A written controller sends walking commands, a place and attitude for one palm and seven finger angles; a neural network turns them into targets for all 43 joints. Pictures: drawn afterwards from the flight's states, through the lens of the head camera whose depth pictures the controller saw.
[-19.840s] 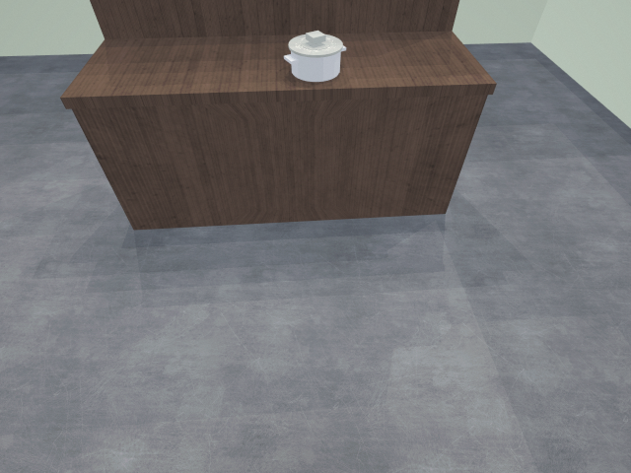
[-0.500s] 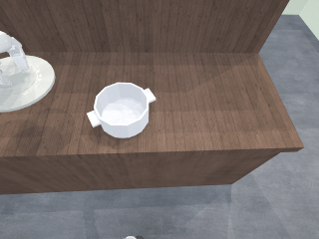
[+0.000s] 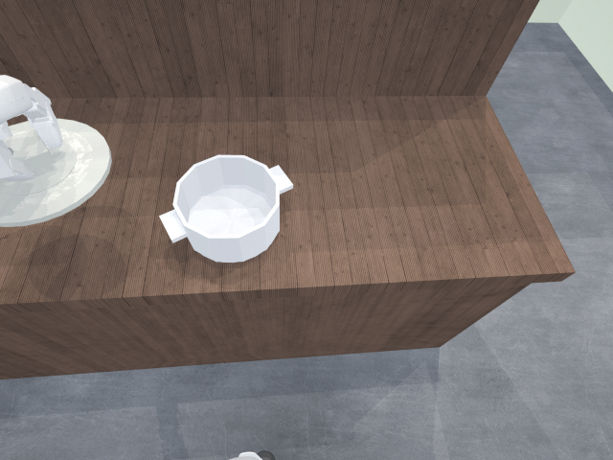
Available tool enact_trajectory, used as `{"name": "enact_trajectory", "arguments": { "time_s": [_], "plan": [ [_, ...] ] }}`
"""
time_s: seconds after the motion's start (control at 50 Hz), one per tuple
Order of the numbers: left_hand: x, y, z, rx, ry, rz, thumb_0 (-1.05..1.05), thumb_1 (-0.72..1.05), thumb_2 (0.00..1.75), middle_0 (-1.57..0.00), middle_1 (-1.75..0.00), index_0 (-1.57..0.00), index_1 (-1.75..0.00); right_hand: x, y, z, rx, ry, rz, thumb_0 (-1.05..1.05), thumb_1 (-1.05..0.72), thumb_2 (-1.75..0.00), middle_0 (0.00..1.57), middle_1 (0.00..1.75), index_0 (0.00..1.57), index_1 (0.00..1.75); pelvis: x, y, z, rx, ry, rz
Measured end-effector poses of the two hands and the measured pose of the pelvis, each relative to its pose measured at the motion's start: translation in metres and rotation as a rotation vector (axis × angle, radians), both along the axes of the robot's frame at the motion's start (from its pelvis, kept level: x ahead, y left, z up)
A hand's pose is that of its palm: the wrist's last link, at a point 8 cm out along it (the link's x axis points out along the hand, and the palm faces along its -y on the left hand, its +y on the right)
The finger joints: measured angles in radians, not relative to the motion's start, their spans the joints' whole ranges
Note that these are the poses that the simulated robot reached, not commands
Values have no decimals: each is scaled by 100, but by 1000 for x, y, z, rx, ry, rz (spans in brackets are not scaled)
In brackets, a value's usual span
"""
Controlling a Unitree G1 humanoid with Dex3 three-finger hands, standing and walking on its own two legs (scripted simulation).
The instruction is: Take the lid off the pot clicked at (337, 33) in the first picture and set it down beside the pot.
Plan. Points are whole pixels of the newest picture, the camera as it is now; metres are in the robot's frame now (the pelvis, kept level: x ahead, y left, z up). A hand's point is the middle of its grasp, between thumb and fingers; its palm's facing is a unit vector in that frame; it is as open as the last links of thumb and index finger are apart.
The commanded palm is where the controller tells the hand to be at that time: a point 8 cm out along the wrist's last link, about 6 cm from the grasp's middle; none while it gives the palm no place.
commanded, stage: lower the lid onto the table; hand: left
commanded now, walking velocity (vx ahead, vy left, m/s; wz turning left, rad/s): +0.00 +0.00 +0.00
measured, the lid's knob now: (24, 153) +0.47 +0.35 +0.09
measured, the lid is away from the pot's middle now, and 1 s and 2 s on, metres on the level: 0.24 0.24 0.25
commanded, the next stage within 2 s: none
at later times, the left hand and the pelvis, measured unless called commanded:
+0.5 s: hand (21, 172) +0.45 +0.35 +0.09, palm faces -0.47 -0.12 -0.88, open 7.9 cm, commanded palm +0.51 +0.35 +0.15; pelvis +0.00 +0.01 +0.00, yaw -1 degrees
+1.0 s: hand (39, 186) +0.46 +0.35 +0.05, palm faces -0.50 -0.11 -0.86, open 7.9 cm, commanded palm +0.52 +0.36 +0.12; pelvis +0.00 +0.01 -0.01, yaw -2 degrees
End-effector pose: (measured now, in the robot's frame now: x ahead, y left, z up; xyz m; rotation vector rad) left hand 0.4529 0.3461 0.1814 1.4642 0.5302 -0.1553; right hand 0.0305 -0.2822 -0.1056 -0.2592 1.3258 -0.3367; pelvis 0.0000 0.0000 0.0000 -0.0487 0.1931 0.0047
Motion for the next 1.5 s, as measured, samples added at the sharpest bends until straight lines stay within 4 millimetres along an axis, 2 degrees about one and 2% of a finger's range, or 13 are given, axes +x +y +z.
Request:
{"name": "enact_trajectory", "arguments": {
  "time_s": [0.22,0.4,0.74,1.02,1.2,1.5],
  "plan": [
    [3,1,-19,-11,27,-24,2,19,76,-54,-98,-63,-101,-18,-4,3,-29,39,-27,0,-91,-90,20,30,20,30,1,2,-2,-4,13,-8],
    [5,6,-28,-6,35,-8,2,20,76,-53,-97,-63,-101,-20,-2,3,-35,38,-33,0,-91,-90,20,30,20,30,1,5,-4,-7,25,-11],
    [7,5,-54,-23,58,-43,2,20,76,-53,-97,-63,-101,-20,3,2,-49,41,-38,0,-91,-90,21,30,20,30,2,9,-7,-11,48,-17],
    [12,7,-75,-19,87,-59,2,20,76,-53,-97,-63,-101,-33,5,1,-65,85,-54,0,-91,-90,21,30,20,30,3,12,-11,-15,75,-23],
    [16,9,-81,-21,76,-57,2,20,76,-53,-97,-63,-101,-40,7,1,-70,108,-60,0,-91,-90,21,30,20,30,3,14,-13,-20,89,-22],
    [14,7,-99,-26,84,-72,2,20,76,-53,-97,-63,-101,-51,12,-4,-72,131,-65,0,-91,-90,21,30,21,30,-4,17,-19,-28,111,-23]
  ]
}}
